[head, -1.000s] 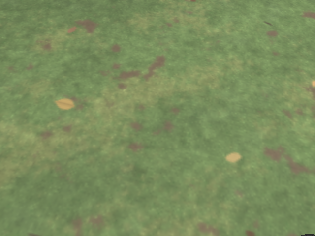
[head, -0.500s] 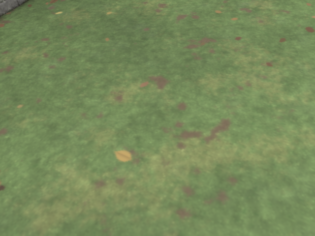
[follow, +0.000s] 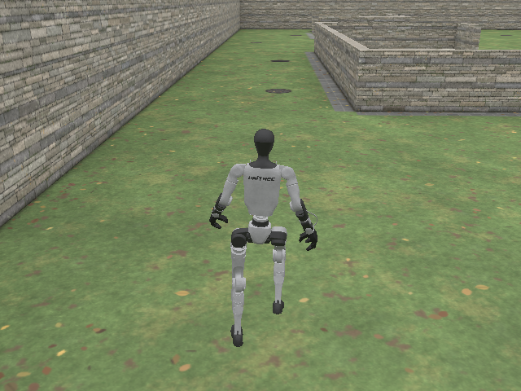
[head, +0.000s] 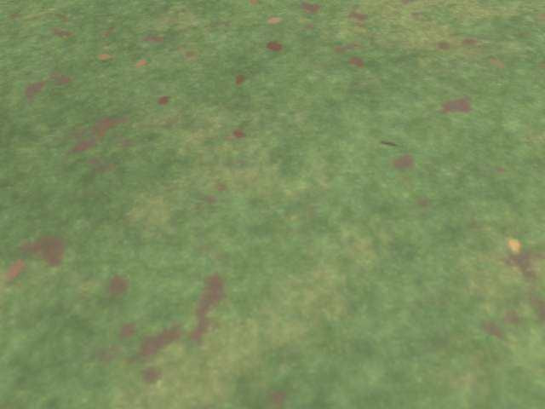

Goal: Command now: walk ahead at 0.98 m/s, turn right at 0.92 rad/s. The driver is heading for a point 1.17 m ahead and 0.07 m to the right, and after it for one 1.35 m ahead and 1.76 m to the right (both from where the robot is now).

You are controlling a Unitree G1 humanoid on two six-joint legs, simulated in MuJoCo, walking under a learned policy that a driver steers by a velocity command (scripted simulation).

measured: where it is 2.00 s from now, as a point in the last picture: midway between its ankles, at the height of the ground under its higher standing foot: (347, 145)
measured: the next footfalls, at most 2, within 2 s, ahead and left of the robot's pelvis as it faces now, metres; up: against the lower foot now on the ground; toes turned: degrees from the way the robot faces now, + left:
right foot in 0.18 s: +0.37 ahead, -0.12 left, +0.00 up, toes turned -14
left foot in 0.66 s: +0.83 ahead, -0.13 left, +0.00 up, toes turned -26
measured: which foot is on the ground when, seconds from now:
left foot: down 0.00-0.18, up 0.20-0.64, down 0.66-1.00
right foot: up 0.00-0.16, down 0.18-0.68, up 0.70-1.00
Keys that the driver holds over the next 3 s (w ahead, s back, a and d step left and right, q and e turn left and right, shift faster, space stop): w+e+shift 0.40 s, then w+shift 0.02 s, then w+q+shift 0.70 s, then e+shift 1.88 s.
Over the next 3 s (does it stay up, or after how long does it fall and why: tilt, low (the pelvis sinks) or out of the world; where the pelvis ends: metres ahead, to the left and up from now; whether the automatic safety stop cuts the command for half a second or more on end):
stays up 1.34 -0.34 0.01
